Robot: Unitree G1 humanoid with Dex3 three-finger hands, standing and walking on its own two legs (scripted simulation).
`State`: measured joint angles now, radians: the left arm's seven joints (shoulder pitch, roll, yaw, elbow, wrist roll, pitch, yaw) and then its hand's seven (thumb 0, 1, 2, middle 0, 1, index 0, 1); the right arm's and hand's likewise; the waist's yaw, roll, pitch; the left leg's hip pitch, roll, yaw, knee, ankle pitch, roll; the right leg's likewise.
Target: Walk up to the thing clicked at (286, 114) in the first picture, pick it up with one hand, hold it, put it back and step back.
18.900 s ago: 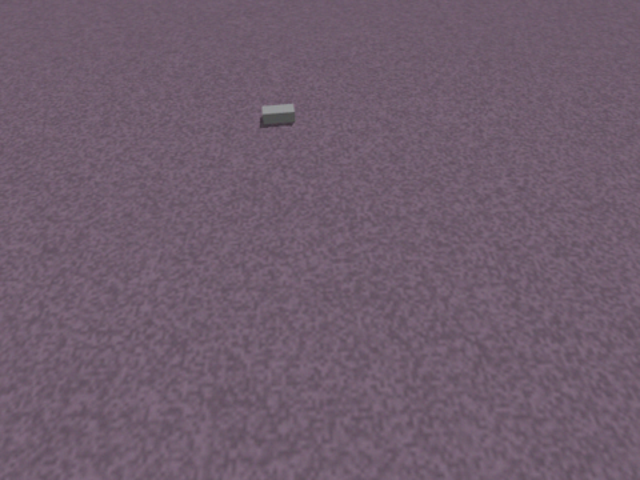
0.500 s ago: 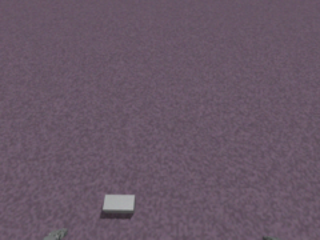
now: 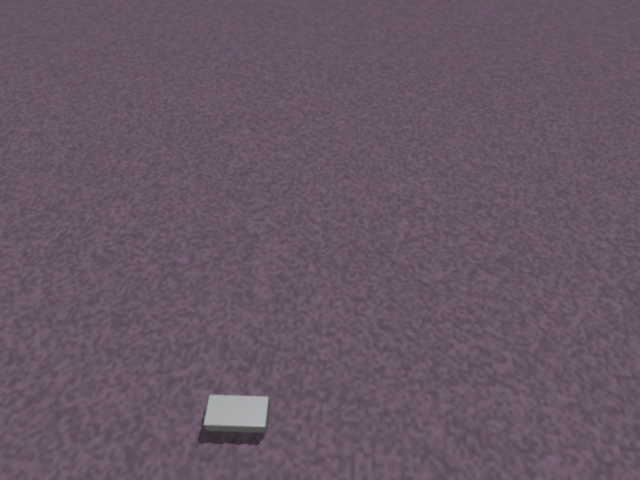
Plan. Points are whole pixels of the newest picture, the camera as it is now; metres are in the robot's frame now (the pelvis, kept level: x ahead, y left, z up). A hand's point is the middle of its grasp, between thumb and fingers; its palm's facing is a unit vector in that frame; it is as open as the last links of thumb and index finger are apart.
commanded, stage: walk up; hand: left
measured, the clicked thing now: (238, 413) +0.41 +0.25 -0.75
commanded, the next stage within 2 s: stand in 0.34 s
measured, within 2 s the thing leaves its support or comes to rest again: neither
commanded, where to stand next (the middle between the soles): +0.02 +0.01 m, yaw +0 degrees
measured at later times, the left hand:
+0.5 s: hand out of the picture +0.08 +0.25 -0.16, palm faces -0.01 -0.94 -0.33, open 7.4 cm
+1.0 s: hand out of the picture +0.08 +0.25 -0.16, palm faces -0.02 -0.94 -0.33, open 7.4 cm
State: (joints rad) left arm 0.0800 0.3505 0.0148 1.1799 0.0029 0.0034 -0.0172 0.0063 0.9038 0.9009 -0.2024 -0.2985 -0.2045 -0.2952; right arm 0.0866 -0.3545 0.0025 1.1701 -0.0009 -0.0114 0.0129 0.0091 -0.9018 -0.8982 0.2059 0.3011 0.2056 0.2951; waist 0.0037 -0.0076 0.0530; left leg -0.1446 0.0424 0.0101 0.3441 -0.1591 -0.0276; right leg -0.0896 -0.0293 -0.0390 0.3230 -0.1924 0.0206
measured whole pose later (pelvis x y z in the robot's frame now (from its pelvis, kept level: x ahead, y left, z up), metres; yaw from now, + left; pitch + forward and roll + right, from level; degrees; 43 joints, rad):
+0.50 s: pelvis +0.01 +0.00 +0.00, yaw +0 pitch -2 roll +0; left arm 0.08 0.35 0.01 1.15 0.01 -0.01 -0.01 0.01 0.90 0.90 -0.20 -0.30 -0.20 -0.30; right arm 0.07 -0.35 0.00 1.15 -0.01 -0.01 0.01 0.01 -0.90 -0.90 0.21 0.30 0.21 0.30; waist 0.01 0.00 0.06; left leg -0.14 0.04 0.01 0.33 -0.16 -0.03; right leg -0.08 -0.03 -0.04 0.31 -0.20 0.02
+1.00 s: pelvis +0.01 +0.00 +0.00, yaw +0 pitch -2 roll +0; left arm 0.10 0.35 0.00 1.14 0.01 -0.01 -0.01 0.01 0.90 0.90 -0.20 -0.30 -0.20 -0.30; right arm 0.09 -0.35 0.00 1.14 -0.01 0.00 0.02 0.01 -0.90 -0.90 0.21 0.30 0.21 0.30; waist 0.00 0.00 0.06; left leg -0.13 0.04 0.01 0.32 -0.16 -0.03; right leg -0.08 -0.03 -0.04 0.31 -0.19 0.02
